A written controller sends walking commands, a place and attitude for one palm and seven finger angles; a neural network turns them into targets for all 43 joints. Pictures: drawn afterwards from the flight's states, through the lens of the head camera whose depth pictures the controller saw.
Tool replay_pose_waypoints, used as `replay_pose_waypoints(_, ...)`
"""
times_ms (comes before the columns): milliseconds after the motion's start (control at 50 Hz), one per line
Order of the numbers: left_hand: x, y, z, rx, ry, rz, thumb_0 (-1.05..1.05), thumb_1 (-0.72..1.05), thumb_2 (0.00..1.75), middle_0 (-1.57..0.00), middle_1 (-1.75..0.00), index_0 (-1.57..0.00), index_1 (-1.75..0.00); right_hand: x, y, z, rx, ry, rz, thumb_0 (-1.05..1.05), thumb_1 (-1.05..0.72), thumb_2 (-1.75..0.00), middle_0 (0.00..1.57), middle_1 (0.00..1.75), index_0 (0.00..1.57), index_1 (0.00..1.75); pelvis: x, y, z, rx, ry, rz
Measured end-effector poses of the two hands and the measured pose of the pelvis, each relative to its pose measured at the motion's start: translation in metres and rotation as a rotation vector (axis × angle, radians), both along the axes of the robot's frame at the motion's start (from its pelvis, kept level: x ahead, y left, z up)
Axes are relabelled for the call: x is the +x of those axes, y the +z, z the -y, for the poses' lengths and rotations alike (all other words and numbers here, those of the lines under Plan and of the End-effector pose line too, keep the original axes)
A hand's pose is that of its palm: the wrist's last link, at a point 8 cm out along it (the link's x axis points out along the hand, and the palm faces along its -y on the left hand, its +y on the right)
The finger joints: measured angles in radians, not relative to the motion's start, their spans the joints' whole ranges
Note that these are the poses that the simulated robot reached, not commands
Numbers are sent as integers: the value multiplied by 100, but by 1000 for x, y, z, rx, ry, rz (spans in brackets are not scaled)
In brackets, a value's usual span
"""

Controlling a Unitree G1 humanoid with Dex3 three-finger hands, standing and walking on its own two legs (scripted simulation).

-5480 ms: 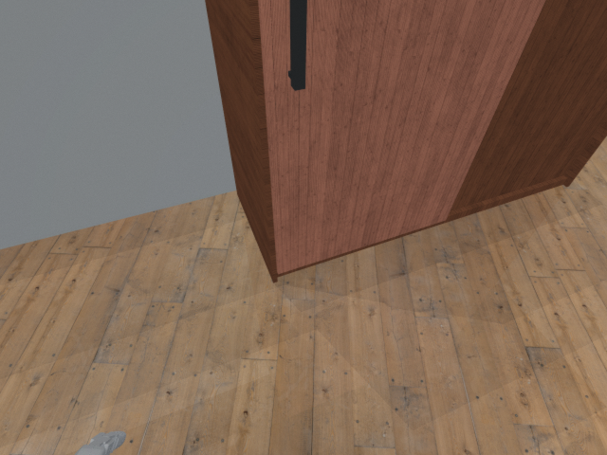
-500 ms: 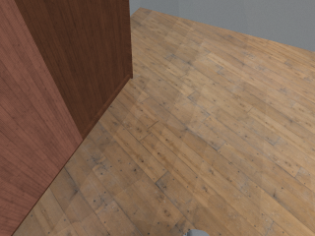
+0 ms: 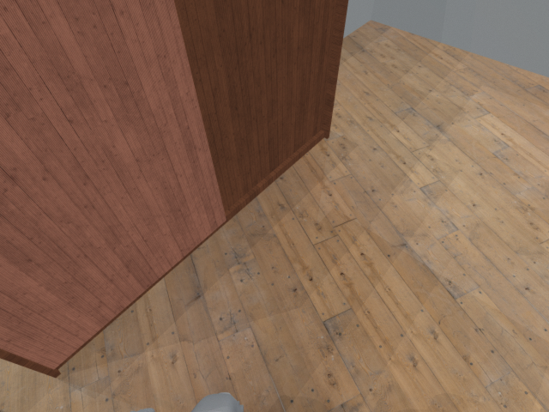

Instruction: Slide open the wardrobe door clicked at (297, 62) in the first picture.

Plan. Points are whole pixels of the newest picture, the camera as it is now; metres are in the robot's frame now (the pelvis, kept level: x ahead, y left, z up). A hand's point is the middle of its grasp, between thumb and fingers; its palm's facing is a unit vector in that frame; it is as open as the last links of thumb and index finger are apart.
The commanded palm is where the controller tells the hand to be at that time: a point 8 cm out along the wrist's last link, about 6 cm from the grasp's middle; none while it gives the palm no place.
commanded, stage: turn to face it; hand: left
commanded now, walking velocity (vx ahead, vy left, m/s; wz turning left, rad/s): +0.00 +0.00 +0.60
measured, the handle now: out of the picture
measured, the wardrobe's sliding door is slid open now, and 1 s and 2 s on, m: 0.00 0.00 0.00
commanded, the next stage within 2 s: take the last steps up to it in 1.38 s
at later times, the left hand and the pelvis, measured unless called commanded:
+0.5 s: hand out of the picture +0.08 +0.27 -0.15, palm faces +0.29 -0.92 -0.26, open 7.4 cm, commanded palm none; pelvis +0.00 +0.03 +0.00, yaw +16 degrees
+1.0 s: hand out of the picture -0.10 +0.21 -0.16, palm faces +0.58 -0.77 -0.26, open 7.4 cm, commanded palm none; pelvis -0.03 +0.00 +0.00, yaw +36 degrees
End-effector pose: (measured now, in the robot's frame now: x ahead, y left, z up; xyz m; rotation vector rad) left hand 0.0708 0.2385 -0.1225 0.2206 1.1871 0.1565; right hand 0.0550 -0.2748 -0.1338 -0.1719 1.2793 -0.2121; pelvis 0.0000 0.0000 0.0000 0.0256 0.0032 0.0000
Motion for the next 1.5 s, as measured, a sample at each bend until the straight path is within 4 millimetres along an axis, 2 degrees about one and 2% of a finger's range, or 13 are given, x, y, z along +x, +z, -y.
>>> replay_pose_waypoints(120,-47,-31,-47,-19,127,-87,0,90,90,-20,-30,-20,-30,55,1,-38,-42,149,58,1,-91,-90,20,30,19,30,2,-16,-29,-19,83,-12)
replay_pose_waypoints(180,-63,-35,-68,-10,173,-140,0,90,90,-20,-30,-20,-30,73,10,-59,-48,198,104,1,-91,-90,20,30,19,30,1,-14,-38,-28,99,-9)
replay_pose_waypoints(300,-55,-18,-88,-4,225,-80,1,91,90,-19,-30,-20,-30,79,24,-84,-47,255,103,1,-91,-90,20,30,20,30,2,1,-47,-60,168,-6)
replay_pose_waypoints(460,-24,1,-83,13,263,66,0,91,90,-19,-30,-20,-30,74,15,-88,-6,296,62,1,-91,-90,21,30,20,30,4,4,-39,-48,258,3)
replay_pose_waypoints(620,-12,15,-49,61,299,185,0,90,90,-20,-30,-20,-30,74,-14,-56,38,331,13,1,-91,-90,21,30,20,30,6,-8,-6,-20,354,11)
replay_pose_waypoints(760,-67,25,-19,75,405,137,0,90,90,-20,-30,-20,-30,93,-13,-40,42,413,0,1,-91,-90,20,30,20,30,1,0,9,8,459,42)
replay_pose_waypoints(880,-128,15,-5,51,523,66,0,90,90,-20,-30,-20,-30,108,-5,-49,19,518,-15,1,-91,-90,20,30,19,30,-9,2,10,19,546,46)
replay_pose_waypoints(960,-177,1,-1,20,606,3,0,90,90,-20,-30,-20,-30,121,1,-74,-2,606,-2,1,-91,-90,20,30,19,30,-21,-1,3,10,596,40)
replay_pose_waypoints(1060,-244,-29,-6,-30,715,-73,0,90,90,-20,-30,-20,-30,137,5,-125,-27,726,94,1,-91,-90,20,30,19,30,-42,-16,-17,-24,658,31)
replay_pose_waypoints(1140,-279,-36,-9,-54,769,-145,0,90,90,-20,-30,-20,-30,131,17,-158,-20,781,146,1,-91,-90,20,30,20,30,-54,-12,-24,-24,669,39)
replay_pose_waypoints(1320,-284,-15,-15,-53,810,-72,1,91,90,-19,-30,-20,-30,103,24,-186,24,825,122,1,-91,-90,20,30,20,30,-69,6,-29,-49,733,41)
replay_pose_waypoints(1400,-274,-10,-13,-38,812,-37,0,91,90,-19,-30,-20,-30,90,17,-179,45,817,91,1,-91,-90,20,30,20,30,-70,6,-23,-39,754,39)
replay_pose_waypoints(1500,-255,-3,-2,-10,810,13,0,91,90,-19,-30,-20,-30,77,1,-154,58,803,25,1,-91,-90,21,30,20,30,-69,2,-8,-26,783,33)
